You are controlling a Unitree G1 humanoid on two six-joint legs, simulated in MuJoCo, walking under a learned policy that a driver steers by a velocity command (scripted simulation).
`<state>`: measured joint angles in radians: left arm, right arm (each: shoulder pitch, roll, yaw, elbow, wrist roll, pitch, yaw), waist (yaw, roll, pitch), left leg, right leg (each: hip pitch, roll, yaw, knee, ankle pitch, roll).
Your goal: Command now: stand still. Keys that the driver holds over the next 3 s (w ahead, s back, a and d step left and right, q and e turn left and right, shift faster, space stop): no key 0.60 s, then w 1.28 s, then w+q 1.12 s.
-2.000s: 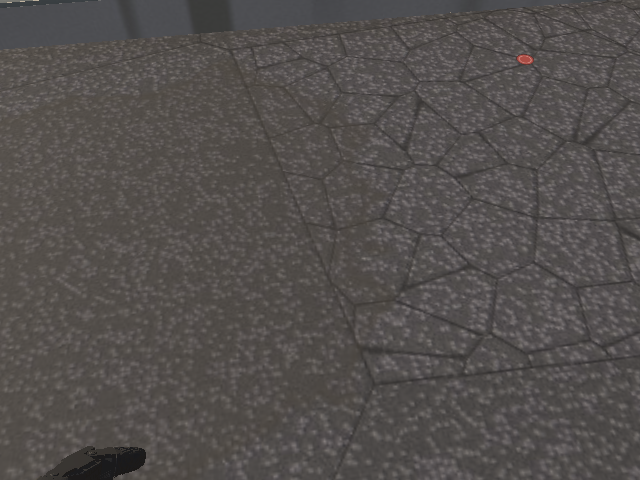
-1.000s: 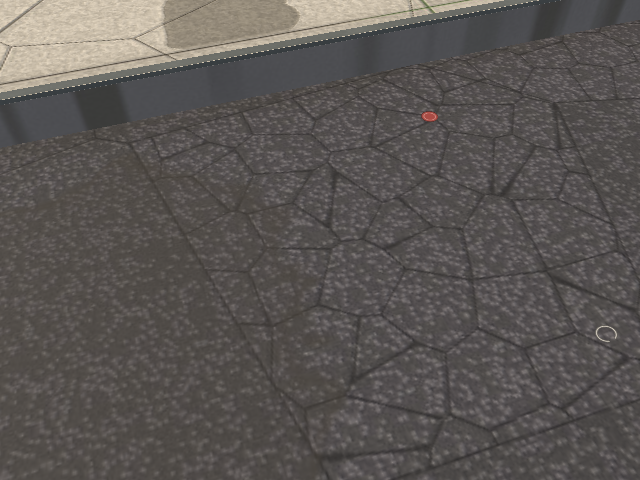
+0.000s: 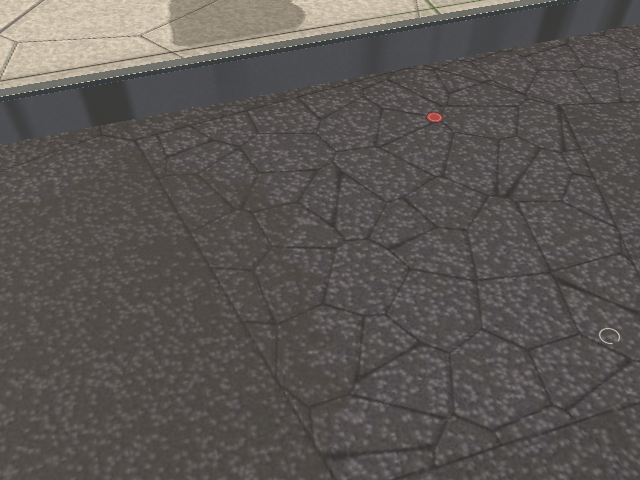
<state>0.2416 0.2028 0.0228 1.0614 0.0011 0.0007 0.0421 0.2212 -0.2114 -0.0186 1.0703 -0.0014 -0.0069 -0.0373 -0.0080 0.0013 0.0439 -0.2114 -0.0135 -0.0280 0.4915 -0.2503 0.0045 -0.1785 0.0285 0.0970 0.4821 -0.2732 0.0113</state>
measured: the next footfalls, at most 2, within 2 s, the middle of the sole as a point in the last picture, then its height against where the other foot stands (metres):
left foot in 1.30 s outside the picture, level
right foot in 1.84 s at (389, 379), level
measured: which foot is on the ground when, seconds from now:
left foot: down 0.00-0.86, up 0.88-1.00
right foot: down 0.00-1.00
